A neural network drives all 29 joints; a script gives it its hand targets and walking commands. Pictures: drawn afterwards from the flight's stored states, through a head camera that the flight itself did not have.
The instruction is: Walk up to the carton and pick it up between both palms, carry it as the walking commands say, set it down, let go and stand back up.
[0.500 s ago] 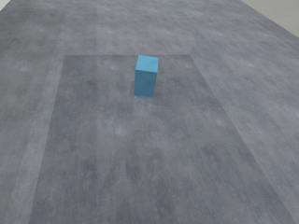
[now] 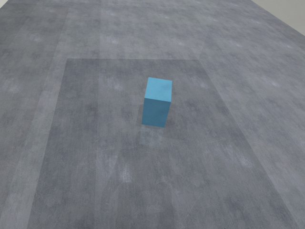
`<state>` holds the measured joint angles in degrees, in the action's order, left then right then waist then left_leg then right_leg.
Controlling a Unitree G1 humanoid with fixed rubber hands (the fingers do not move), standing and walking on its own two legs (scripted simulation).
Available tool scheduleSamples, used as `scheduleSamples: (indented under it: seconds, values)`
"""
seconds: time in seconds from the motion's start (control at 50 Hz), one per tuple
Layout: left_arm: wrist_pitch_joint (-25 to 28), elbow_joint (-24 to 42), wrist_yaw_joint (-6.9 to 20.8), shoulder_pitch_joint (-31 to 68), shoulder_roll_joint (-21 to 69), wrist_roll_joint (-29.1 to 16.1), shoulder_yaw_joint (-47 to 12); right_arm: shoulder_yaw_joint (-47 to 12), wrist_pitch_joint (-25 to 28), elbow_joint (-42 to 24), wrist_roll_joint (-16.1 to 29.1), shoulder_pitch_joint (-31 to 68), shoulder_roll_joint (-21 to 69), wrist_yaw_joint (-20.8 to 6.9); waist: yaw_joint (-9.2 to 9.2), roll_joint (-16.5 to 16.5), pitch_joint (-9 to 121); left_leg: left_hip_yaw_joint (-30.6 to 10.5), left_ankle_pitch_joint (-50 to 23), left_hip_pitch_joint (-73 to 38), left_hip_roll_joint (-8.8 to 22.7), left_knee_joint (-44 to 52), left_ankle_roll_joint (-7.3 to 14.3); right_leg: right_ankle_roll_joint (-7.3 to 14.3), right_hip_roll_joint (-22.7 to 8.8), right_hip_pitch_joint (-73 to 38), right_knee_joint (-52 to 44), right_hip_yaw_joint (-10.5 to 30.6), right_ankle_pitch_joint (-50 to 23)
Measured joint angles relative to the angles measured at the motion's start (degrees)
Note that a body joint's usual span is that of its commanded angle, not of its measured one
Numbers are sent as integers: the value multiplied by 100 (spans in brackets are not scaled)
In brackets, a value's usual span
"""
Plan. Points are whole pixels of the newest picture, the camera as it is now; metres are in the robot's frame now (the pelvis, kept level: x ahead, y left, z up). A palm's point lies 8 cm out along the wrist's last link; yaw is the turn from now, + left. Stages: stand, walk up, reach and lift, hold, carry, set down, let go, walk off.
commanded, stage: walk up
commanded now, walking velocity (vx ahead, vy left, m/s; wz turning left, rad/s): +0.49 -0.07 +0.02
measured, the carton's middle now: (156, 102) +1.13 -0.12 -0.57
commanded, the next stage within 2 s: none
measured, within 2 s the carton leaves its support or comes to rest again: neither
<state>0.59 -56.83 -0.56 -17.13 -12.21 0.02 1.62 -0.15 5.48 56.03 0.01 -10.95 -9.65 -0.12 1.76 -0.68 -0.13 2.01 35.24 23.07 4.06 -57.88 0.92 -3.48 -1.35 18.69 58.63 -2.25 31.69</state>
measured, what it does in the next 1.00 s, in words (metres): walks ahead: right foot, then left foot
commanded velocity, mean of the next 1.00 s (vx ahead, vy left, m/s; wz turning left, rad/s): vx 0.40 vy -0.07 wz -0.01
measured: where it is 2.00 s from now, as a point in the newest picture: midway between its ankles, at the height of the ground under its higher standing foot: (147, 172)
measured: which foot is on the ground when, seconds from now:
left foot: down 0.00-0.34, up 0.36-0.58, down 0.60-0.98, up 1.00-1.00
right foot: up 0.00-0.34, down 0.36-0.62, up 0.64-0.96, down 0.98-1.00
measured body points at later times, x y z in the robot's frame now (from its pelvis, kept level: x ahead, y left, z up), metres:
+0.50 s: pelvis +0.33 -0.05 +0.01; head +0.34 -0.03 +0.46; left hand +0.44 +0.19 -0.14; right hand +0.34 -0.29 -0.13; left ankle +0.23 +0.07 -0.61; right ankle +0.39 -0.16 -0.68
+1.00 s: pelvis +0.55 -0.11 +0.03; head +0.59 -0.11 +0.48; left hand +0.69 +0.14 -0.10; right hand +0.47 -0.32 -0.12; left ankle +0.44 +0.07 -0.67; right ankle +0.65 -0.18 -0.69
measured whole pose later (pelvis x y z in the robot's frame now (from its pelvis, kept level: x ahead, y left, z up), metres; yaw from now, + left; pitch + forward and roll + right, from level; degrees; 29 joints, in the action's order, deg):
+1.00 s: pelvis +0.55 -0.11 +0.03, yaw +0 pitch +1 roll +2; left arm 2.5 -54.6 0.7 -4.6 -12.6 0.0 1.6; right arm -0.1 2.2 58.7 0.0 -28.0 -8.4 1.5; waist 1.5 -1.6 -3.0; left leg 1.4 27.7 9.6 4.9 -39.9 -4.6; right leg 2.7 1.0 28.8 37.2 -2.4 7.4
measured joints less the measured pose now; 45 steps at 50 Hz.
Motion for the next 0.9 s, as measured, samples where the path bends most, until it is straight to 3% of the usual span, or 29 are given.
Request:
scheduleSamples:
  seconds: [0.06,0.08,0.14,0.22,0.28,0.32,0.34,0.36,0.38,0.4,0.42,0.46,0.52,0.6,0.64,0.72,0.78,0.84,0.9]
  values:
    - [-43,-70,0,-100,1,0,-1,1,16,-54,0,-116,177,10,3,-8,53,1,-49,-577,0,554,68,0,35,352,1455,-2,-454]
    - [-43,-69,0,-89,0,0,0,8,37,-55,1,-218,197,127,4,-9,52,2,-78,-797,0,834,62,0,35,524,1848,-2,-550]
    - [-44,-64,7,118,-1,0,0,1,43,-51,-1,-692,159,221,2,-14,48,6,-206,-1371,-4,1682,18,0,33,1212,2454,3,-696]
    - [-56,1,82,663,-3,-1,-1,0,19,8,-1,-1649,158,225,0,-19,-30,10,-273,-2118,-7,2568,-91,1,32,2132,2372,8,-632]
    - [-55,170,167,1144,-8,-1,-3,0,-52,236,-1,-2306,160,246,-6,-29,-125,19,-241,-2643,-16,2856,-171,10,37,2379,1169,18,-623]
    - [8,290,177,1366,-10,-1,-3,0,-112,407,-1,-2572,140,250,-14,-33,-137,29,-235,-2719,-18,2453,-191,33,99,2132,-396,17,-1088]
    - [80,315,177,1418,-15,-1,-3,-1,-124,447,-2,-2641,113,235,-27,-55,-246,41,-306,-2696,-32,1828,-192,145,106,1773,-1153,-12,-1553]
    - [151,329,173,1417,-38,-1,1,-1,-124,452,-2,-2710,88,210,-41,-138,-299,51,-528,-2471,-91,699,-192,434,35,1483,-1571,-3,-2573]
    - [180,318,168,1377,-35,-1,2,2,-141,452,-2,-2648,14,180,-42,-119,-315,1,-601,-2118,-104,-547,-192,584,53,1417,-1282,-14,-2326]
    - [180,288,164,1313,-34,-1,0,1,-167,446,-1,-2456,-62,143,-37,-76,-336,-56,-597,-1775,-105,-1508,-192,639,115,1328,-969,-20,-1578]
    - [178,240,153,1226,-33,0,-1,1,-180,438,-1,-2148,-128,104,-31,-22,-373,-99,-590,-1466,-85,-2073,-192,642,206,1229,-762,-28,-1147]
    - [160,197,145,1025,-31,0,-4,0,-176,347,0,-1434,-154,58,-26,0,-444,-128,-633,-873,-78,-2264,-192,575,304,900,-742,-30,-1014]
    - [148,199,143,683,-29,0,-4,0,-175,28,0,-485,-138,16,-21,-17,-460,-136,-636,-150,-51,-1386,-192,512,308,385,-934,-35,-930]
    - [102,194,142,282,-29,0,-3,0,-167,-272,0,413,-104,7,-18,-12,-406,-136,-1014,42,-20,645,-202,434,308,-72,-1003,-37,-580]
    - [29,127,122,132,-37,0,-2,-1,-136,-282,0,531,-7,7,-17,-94,-206,-91,-1103,23,-53,655,-146,425,275,-68,-871,-19,-416]
    - [-26,116,80,105,-41,0,-1,-1,-133,-283,0,228,117,7,-8,-68,-45,-90,-1010,-345,12,1214,-84,425,277,488,734,-27,-370]
    - [-26,121,78,271,-43,0,-2,-1,-134,-273,0,-227,171,38,-11,-74,-46,-85,-1178,-680,96,1885,-153,425,275,970,1297,-21,-556]
    - [-26,126,79,596,-45,-1,-2,0,-136,-176,-1,-758,175,99,-13,-78,-102,-80,-1307,-992,143,2446,-259,425,274,1379,1133,-17,-649]
    - [-25,177,110,977,-48,-1,-4,-1,-165,24,-1,-1286,177,152,-18,-82,-163,-73,-1313,-1318,145,2817,-386,425,271,1498,28,-10,-888]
